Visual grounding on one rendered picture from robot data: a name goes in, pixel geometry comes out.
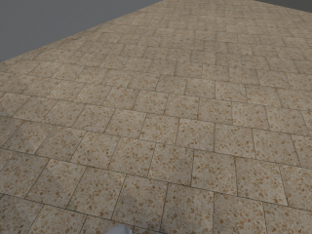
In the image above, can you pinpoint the robot left thigh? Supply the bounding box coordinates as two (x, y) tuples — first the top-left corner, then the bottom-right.
(106, 224), (133, 234)

